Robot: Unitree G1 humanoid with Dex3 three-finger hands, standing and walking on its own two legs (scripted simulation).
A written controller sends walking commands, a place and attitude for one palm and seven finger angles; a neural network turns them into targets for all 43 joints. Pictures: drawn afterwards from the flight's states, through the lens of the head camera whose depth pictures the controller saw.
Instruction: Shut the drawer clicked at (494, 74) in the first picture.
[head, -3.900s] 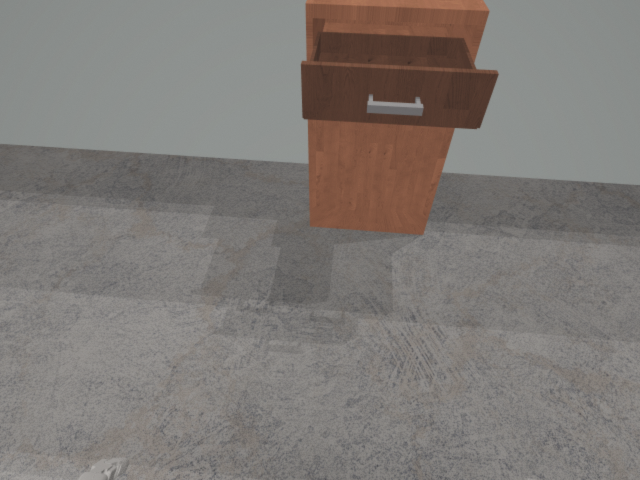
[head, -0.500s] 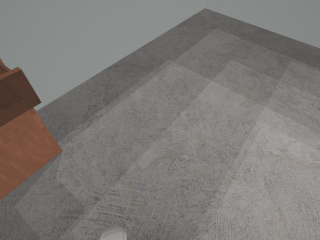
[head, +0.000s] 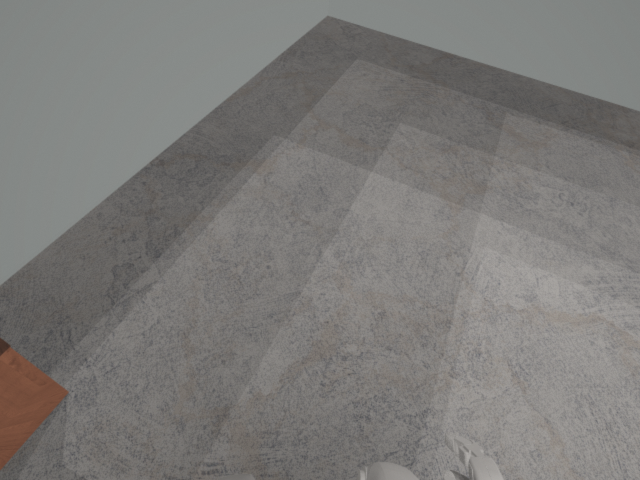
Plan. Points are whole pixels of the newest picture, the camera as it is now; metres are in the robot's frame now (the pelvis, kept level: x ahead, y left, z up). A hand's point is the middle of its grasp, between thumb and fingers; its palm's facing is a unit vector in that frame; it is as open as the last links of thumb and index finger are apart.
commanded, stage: walk to a spot facing it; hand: left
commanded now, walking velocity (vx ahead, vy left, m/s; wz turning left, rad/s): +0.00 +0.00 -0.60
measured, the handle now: out of the picture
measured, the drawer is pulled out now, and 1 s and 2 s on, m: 0.30 0.30 0.30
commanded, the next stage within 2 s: turn to face it in 0.20 s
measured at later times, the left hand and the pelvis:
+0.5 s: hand (255, 422) +0.21 +0.11 -0.14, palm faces -0.23 -0.94 -0.26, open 7.4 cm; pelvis +0.04 -0.04 +0.00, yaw -12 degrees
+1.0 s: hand out of the picture +0.07 +0.21 -0.16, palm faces +0.14 -0.95 -0.27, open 7.4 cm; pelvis +0.03 -0.01 +0.01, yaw +4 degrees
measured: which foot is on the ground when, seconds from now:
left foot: down 0.00-0.34, up 0.36-0.72, down 0.74-1.00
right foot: up 0.00-0.32, down 0.34-0.74, up 0.76-1.00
